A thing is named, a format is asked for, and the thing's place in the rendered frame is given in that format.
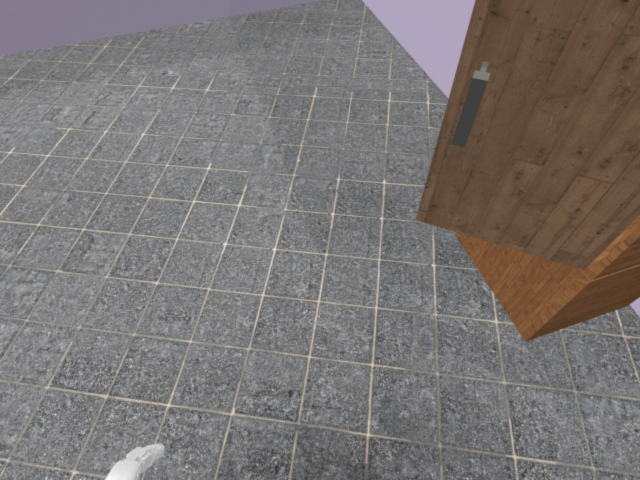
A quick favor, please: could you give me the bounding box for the handle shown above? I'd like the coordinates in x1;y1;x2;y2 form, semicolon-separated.
452;61;490;148

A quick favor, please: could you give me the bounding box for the robot left hand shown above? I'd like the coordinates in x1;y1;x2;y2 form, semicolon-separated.
105;444;164;480

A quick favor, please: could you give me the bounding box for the cupboard door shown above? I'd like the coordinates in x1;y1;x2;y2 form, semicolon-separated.
416;0;640;270

